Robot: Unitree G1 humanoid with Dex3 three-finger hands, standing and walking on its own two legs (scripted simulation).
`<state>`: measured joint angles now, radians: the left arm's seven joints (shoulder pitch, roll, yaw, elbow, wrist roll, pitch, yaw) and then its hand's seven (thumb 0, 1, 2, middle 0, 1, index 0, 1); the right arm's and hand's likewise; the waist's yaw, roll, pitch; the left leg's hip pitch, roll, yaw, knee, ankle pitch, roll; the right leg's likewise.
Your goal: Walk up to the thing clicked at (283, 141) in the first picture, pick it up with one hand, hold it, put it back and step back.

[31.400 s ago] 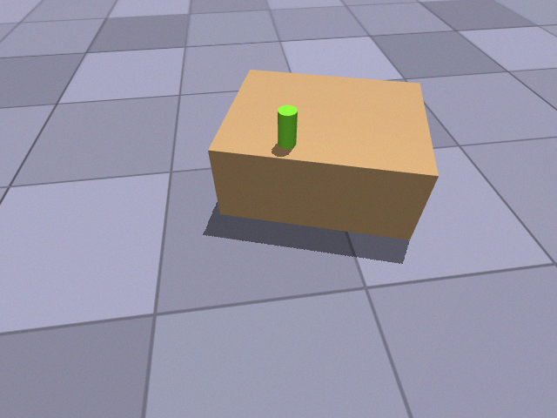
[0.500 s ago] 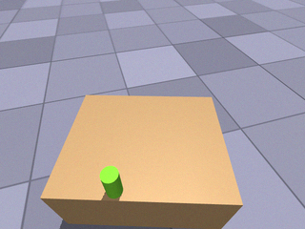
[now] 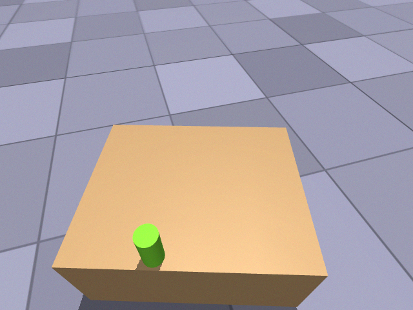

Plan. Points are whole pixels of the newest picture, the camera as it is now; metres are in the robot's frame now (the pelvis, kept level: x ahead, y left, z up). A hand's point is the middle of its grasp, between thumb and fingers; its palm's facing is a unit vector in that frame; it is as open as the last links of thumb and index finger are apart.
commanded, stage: stand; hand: left
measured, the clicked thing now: (150, 246) +0.40 +0.19 -0.31
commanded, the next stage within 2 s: step back in 0.82 s
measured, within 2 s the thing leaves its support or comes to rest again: neither
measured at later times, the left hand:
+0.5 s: hand out of the picture +0.07 +0.25 -0.16, palm faces -0.02 -0.94 -0.34, open 7.4 cm
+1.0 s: hand out of the picture +0.07 +0.27 -0.17, palm faces +0.01 -0.93 -0.37, open 7.4 cm
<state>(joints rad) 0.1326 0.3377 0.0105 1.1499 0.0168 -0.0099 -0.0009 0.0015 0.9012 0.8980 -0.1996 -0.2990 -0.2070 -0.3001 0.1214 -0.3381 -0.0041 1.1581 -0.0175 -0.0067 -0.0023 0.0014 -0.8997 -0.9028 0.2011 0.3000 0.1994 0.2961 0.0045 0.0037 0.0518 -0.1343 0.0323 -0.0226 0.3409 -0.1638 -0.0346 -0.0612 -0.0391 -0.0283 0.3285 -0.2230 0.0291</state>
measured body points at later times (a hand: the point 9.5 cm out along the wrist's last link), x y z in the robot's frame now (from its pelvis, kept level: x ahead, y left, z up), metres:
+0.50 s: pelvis +0.00 +0.00 +0.00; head +0.01 +0.00 +0.45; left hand +0.07 +0.30 -0.13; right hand +0.07 -0.30 -0.14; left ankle +0.02 +0.14 -0.75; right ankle -0.03 -0.14 -0.75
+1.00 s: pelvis -0.03 +0.01 -0.01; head +0.02 +0.00 +0.43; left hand +0.07 +0.32 -0.14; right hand +0.07 -0.31 -0.14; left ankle +0.01 +0.14 -0.74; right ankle -0.03 -0.13 -0.75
